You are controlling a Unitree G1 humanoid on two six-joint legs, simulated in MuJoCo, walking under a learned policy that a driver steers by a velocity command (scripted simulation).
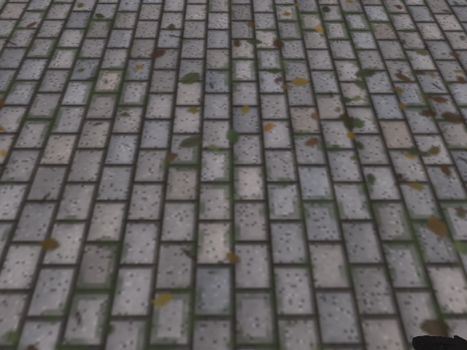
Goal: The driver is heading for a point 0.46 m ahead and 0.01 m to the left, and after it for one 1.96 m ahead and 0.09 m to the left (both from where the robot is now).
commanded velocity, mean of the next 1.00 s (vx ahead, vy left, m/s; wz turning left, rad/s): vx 0.32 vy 0.00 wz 0.09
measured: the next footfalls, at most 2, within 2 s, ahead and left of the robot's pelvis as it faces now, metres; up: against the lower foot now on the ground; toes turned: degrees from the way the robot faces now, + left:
right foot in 0.40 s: +0.36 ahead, -0.18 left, +0.00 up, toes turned -9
left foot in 0.88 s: +0.46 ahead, +0.06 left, +0.00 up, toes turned +12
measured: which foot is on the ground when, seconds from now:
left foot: down 0.00-0.42, up 0.44-0.86, down 0.88-1.00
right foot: up 0.00-0.38, down 0.40-0.90, up 0.92-1.00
